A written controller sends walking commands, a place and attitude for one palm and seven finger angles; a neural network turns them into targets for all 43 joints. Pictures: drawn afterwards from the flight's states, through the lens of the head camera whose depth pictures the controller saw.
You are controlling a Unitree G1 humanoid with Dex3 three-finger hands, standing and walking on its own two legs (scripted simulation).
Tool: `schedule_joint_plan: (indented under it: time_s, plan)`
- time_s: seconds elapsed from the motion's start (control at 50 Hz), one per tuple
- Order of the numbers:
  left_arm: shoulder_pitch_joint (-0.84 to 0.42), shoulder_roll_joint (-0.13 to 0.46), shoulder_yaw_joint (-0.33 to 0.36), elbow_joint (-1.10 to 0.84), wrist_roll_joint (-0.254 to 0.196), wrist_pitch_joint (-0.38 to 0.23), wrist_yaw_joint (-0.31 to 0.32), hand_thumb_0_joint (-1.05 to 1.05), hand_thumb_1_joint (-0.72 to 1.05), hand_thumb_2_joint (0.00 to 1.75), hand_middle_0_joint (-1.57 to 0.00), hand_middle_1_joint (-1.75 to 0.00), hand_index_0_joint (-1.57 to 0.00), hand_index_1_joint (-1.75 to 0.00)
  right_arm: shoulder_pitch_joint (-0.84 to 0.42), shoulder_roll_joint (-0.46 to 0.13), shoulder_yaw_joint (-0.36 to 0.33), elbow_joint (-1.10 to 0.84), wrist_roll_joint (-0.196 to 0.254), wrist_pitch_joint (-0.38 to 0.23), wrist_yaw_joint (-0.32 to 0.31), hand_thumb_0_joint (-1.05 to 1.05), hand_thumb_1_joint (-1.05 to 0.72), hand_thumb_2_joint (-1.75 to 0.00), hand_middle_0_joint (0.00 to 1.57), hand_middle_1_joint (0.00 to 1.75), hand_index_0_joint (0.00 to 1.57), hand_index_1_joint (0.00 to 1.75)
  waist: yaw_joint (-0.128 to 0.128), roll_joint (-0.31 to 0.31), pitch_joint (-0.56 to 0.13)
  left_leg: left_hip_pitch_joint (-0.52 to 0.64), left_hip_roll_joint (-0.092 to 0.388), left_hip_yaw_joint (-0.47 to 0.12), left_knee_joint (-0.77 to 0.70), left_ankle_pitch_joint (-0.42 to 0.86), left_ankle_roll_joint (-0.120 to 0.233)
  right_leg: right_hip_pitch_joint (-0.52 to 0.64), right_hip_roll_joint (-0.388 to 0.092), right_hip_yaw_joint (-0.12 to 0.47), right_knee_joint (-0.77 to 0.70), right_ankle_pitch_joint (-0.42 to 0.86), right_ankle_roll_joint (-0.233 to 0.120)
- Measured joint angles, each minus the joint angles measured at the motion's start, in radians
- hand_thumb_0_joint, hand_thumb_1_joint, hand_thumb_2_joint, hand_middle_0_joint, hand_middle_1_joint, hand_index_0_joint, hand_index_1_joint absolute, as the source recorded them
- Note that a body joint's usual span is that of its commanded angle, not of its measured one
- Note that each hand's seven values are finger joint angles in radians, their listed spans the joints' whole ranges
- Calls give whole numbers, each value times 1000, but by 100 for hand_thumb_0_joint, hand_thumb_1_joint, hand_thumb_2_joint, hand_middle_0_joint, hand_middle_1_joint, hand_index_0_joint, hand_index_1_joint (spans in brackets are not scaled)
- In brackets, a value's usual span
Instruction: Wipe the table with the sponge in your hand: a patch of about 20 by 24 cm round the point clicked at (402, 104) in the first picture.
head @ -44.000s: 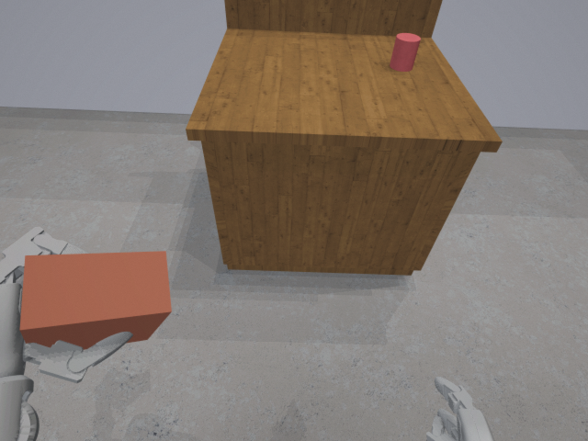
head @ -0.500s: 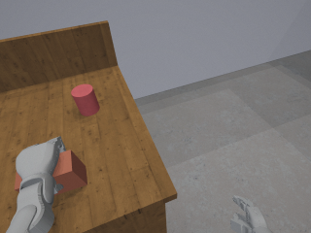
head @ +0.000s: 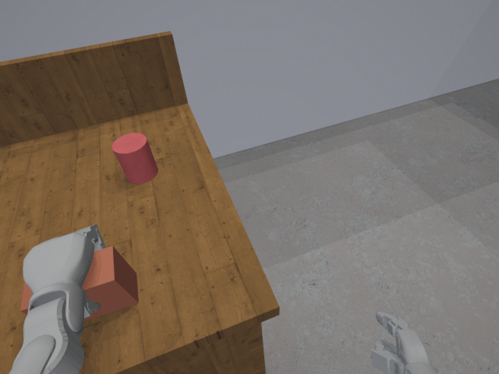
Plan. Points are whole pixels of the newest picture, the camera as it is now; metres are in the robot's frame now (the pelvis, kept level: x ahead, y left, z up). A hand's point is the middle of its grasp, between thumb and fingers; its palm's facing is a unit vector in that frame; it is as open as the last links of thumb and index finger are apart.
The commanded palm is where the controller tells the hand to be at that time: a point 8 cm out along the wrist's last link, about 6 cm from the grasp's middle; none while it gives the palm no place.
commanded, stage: lift the sponge slowly off the table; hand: left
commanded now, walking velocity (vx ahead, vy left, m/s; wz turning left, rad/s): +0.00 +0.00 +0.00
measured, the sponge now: (91, 293) +0.24 +0.31 +0.00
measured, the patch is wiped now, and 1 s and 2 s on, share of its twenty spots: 1.00 1.00 1.00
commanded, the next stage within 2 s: bring the sponge back beside the body in 1.96 s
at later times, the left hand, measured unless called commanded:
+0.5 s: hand (78, 286) +0.22 +0.29 +0.06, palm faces +0.02 -0.11 -0.99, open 10.0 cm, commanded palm +0.19 +0.29 +0.12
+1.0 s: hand (68, 277) +0.22 +0.29 +0.09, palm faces +0.00 -0.09 -1.00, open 9.9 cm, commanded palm +0.19 +0.29 +0.16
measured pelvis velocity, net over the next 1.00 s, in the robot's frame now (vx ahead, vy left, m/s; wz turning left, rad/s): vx -0.02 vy -0.02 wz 0.03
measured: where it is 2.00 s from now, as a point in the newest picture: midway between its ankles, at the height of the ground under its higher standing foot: outside the picture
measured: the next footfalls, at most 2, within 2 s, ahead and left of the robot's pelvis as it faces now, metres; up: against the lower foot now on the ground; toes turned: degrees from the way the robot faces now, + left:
none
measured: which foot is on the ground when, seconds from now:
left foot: down 0.00-1.00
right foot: down 0.00-1.00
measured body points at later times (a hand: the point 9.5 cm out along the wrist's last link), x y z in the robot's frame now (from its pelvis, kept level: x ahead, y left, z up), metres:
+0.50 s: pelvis +0.00 +0.00 +0.00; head -0.02 -0.03 +0.45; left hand +0.21 +0.29 +0.12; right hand +0.23 -0.21 -0.08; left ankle -0.02 +0.11 -0.73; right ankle -0.05 -0.12 -0.73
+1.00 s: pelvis -0.02 -0.02 +0.01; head -0.04 -0.05 +0.46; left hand +0.21 +0.29 +0.15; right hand +0.22 -0.23 -0.08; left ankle -0.02 +0.11 -0.73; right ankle -0.05 -0.12 -0.73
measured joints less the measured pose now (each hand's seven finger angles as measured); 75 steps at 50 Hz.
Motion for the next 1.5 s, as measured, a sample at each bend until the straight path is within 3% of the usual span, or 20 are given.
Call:
schedule_joint_plan:
  time_s: [0.46,0.78,0.98,1.18,1.36,1.5]
  plan:
    - [63,5,-34,-116,-19,8,-50,1,-51,102,-72,-140,-76,-143,-19,11,-3,-9,-15,-2,-7,2,-90,-90,20,30,20,30,19,5,16,52,-7,-4,-25,10,6,57,-8,-4,-31,10,4]
    - [-8,23,-54,-82,-21,16,-100,0,-53,103,-75,-137,-79,-140,-53,19,19,16,-23,-6,-34,2,-90,-90,20,30,20,30,42,5,59,105,-1,-24,-66,46,-9,110,-3,-22,-63,38,-10]
    - [-91,60,-18,-23,-35,-12,-140,0,-53,103,-76,-136,-79,-139,-49,5,18,31,-19,-19,-51,2,-90,-90,20,30,20,30,31,10,72,120,8,-33,-95,70,-21,124,6,-30,-86,58,-21]
    - [-59,68,2,-67,-50,-46,-155,0,-53,103,-76,-136,-79,-139,-30,-11,6,32,-22,-21,-48,2,-90,-90,20,30,20,30,23,19,69,137,14,-24,-112,76,-25,131,10,-20,-91,61,-25]
    - [-67,96,27,-82,-68,-10,-168,0,-53,103,-76,-136,-79,-139,-37,-17,5,34,-14,-27,-52,2,-90,-90,20,30,20,30,34,21,74,145,15,-29,-113,78,-27,142,12,-26,-94,63,-27]
    - [-129,91,-10,-74,-61,-12,-203,0,-53,103,-76,-136,-79,-139,-60,-12,15,30,-15,-41,-66,2,-90,-90,20,30,20,30,39,23,84,143,9,-39,-122,91,-25,144,6,-35,-105,73,-24]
